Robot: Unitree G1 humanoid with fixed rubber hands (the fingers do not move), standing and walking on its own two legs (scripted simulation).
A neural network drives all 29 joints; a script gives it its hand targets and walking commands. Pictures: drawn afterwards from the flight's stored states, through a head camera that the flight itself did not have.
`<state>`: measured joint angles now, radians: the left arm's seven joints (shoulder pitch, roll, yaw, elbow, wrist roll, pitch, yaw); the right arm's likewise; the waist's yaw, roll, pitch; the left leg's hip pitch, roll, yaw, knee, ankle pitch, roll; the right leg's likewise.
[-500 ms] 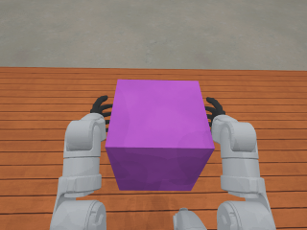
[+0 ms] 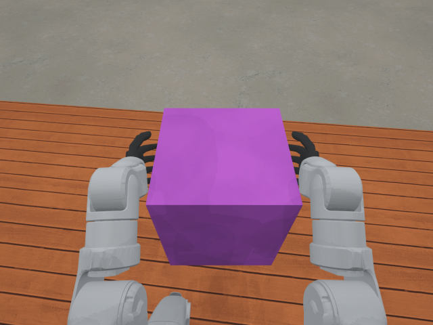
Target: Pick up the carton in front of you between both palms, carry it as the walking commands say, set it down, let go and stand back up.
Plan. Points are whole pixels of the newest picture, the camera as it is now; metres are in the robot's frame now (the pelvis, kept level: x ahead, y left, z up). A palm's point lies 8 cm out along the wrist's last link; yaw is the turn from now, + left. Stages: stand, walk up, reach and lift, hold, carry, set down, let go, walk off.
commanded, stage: carry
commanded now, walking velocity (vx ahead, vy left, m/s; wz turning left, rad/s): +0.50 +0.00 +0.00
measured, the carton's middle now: (221, 191) +0.35 +0.02 +0.03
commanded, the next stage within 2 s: none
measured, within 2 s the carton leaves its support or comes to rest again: neither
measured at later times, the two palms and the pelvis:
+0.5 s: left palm (176, 85) +0.67 +0.15 +0.04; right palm (289, 93) +0.64 -0.15 +0.04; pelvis +0.31 +0.03 -0.04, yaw -2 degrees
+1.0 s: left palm (194, 39) +0.96 +0.13 +0.01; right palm (281, 39) +0.98 -0.16 +0.01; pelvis +0.62 -0.03 -0.09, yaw +0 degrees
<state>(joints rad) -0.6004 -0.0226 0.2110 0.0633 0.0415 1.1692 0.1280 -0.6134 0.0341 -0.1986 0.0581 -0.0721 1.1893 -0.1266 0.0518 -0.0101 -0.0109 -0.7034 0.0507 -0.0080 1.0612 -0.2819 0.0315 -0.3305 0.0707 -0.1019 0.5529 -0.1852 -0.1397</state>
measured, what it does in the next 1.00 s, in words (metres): goes down: left foot 0.04 m lower, then right foot 0.05 m lower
